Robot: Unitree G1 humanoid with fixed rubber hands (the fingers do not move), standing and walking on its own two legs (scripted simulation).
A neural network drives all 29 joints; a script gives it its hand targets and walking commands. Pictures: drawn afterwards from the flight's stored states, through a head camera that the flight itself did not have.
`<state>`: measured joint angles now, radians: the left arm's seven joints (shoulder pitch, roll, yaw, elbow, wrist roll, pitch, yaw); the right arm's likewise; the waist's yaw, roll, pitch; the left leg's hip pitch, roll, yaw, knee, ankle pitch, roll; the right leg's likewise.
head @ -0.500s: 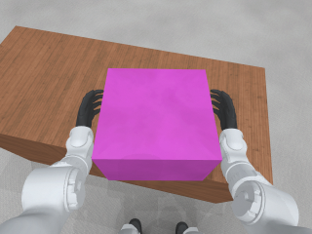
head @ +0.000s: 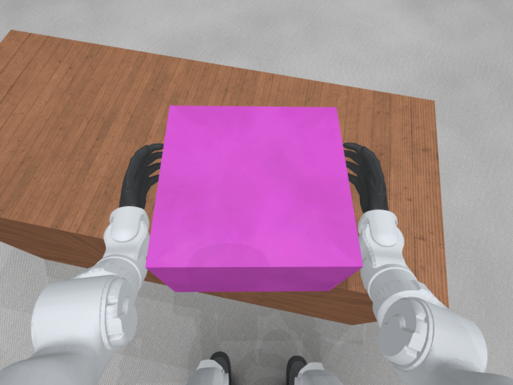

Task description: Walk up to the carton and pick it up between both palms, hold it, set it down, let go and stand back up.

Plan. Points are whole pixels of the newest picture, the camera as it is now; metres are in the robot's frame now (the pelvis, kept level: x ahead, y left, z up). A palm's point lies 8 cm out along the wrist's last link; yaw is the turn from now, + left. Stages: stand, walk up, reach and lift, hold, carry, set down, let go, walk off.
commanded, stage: set down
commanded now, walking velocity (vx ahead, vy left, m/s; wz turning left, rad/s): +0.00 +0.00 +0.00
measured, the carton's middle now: (253, 202) +0.42 +0.01 -0.07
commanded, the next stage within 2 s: none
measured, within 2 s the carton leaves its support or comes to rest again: neither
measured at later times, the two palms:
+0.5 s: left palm (140, 197) +0.43 +0.19 -0.04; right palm (366, 199) +0.41 -0.18 -0.04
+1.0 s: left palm (128, 192) +0.43 +0.21 -0.04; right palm (398, 190) +0.42 -0.24 -0.04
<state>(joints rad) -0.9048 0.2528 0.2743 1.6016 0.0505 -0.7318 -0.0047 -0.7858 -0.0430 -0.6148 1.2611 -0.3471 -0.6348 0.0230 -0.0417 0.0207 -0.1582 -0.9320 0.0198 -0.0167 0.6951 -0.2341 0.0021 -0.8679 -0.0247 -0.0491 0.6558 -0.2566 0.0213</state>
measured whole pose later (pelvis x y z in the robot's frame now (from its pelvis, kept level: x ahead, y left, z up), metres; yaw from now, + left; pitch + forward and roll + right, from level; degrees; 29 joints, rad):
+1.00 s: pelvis +0.00 -0.01 -0.03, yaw -2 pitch +31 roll -2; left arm -0.84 0.34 -0.08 1.34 -0.38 -0.46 -0.04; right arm -0.82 -0.33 0.10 1.26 0.42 -0.46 0.01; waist 0.02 0.04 -0.23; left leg -1.13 0.04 -0.02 0.92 -0.34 -0.01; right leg -1.08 0.00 -0.02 0.88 -0.35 0.02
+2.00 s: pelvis +0.01 -0.01 +0.01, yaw -3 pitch +21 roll -2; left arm -0.82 0.39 -0.06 1.03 -0.33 -0.10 -0.02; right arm -0.76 -0.39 0.14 0.95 0.48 -0.13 -0.03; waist 0.02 0.01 -0.16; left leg -0.76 0.05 -0.01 0.64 -0.25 -0.02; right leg -0.71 0.02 -0.01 0.58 -0.23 0.01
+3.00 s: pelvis -0.01 -0.01 +0.01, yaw -2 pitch +7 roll +0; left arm -0.40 0.28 -0.11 1.11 -0.33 -0.39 -0.02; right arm -0.38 -0.23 0.06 1.05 0.31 -0.35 -0.02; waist 0.02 0.01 -0.08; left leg -0.53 0.02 -0.01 0.68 -0.28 -0.01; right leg -0.51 0.01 0.02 0.67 -0.30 0.01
